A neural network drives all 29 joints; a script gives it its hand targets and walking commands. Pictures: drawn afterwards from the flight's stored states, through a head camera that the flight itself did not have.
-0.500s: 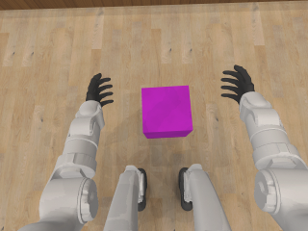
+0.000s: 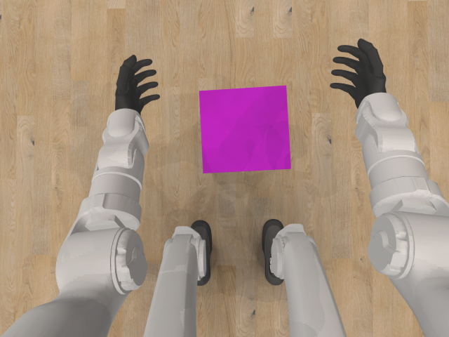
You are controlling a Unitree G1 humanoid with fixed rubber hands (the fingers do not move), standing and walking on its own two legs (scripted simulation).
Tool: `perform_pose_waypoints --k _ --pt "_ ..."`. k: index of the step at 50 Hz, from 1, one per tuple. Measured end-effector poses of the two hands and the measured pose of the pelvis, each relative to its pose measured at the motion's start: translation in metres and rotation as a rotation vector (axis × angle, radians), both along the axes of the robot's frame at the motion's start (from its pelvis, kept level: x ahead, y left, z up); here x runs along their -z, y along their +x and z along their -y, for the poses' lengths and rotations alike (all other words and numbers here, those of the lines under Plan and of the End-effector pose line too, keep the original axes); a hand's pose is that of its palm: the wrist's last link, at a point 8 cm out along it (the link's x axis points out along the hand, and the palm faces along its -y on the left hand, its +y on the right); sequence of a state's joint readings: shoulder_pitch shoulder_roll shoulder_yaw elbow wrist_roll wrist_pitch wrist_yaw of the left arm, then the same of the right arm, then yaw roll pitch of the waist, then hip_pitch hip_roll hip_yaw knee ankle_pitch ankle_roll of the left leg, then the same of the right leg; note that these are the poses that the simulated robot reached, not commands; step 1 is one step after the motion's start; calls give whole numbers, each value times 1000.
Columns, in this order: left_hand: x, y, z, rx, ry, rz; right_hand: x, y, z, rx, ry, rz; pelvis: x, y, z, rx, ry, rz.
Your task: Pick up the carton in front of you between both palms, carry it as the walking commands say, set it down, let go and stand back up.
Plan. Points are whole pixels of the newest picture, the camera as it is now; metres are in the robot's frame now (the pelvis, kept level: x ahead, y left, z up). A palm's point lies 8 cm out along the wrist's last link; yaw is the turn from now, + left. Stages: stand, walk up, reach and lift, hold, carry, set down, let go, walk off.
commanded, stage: reach and lift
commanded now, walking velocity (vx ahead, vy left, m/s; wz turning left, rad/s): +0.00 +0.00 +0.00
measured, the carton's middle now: (242, 136) +0.47 -0.02 -0.47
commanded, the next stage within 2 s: none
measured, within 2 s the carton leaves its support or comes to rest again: leaves its support in 1.44 s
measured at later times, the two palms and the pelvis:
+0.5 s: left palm (167, 133) +0.47 +0.17 -0.36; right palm (319, 126) +0.47 -0.21 -0.36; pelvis -0.06 +0.00 -0.20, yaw +0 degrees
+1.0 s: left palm (173, 135) +0.47 +0.16 -0.39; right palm (310, 128) +0.47 -0.19 -0.40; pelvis -0.06 +0.00 -0.22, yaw +1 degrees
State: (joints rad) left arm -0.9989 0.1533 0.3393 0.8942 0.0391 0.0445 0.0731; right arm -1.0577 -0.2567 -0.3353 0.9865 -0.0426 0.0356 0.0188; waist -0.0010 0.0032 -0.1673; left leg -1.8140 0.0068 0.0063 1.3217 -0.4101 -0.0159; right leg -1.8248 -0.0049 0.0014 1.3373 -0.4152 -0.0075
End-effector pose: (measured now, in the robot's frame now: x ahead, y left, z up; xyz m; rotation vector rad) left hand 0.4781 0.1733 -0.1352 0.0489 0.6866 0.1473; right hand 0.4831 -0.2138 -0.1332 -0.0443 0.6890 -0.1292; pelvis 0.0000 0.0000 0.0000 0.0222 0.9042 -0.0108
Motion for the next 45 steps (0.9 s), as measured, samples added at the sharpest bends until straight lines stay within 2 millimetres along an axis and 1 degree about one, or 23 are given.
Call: perform_pose_waypoints --k 3,7,12,16,20,24,29,32,36,39,45 --pt "38 -5 0 -1 0 -13 39 -7 -1 6 -3 -13 28 -4 -1 -2 0 -19" --pt "89 -13 -1 -2 3 -13 91 -15 1 15 -10 -13 68 -14 -3 -3 1 -15" --pt "140 -18 -2 -3 4 -3 142 -20 4 22 -15 2 117 -31 -6 -4 2 34" --pt "171 -17 0 -7 0 -3 173 -19 2 26 -10 7 151 -45 -6 -5 2 95" --pt "196 -14 3 -10 -6 -17 198 -15 -2 32 -5 -6 177 -56 -6 -6 2 155" --pt "222 -12 7 -9 -9 -42 223 -14 -7 32 -1 -33 197 -62 -5 -7 2 200" --pt "254 -12 8 -4 -5 -69 257 -16 -9 27 -2 -60 214 -64 -4 -7 3 232" --pt "267 -8 5 -2 7 -71 274 -15 -9 24 -4 -57 223 -63 -3 -9 4 246" --pt "272 -2 2 -8 11 -52 286 -12 -11 10 -2 -40 231 -60 -2 -12 7 258" --pt "270 -1 2 -7 11 -42 285 -12 -14 -5 4 -23 233 -57 -1 -17 8 257" --pt "260 -8 8 -7 -7 -48 270 -14 -17 -16 5 -28 228 -54 0 -19 8 243"
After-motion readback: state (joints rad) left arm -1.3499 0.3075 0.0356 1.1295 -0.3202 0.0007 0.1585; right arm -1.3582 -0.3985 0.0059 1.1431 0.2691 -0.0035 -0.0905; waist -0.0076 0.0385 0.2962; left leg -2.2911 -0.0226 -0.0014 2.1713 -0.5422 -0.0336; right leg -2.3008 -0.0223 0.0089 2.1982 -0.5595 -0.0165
